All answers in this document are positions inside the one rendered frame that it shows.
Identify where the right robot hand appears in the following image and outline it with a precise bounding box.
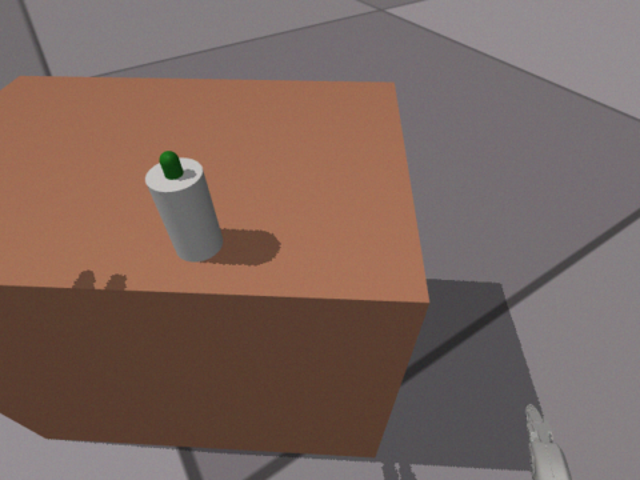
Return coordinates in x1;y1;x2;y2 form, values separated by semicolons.
525;404;572;480

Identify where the bottle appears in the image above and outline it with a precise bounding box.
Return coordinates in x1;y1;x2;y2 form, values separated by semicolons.
145;151;223;262

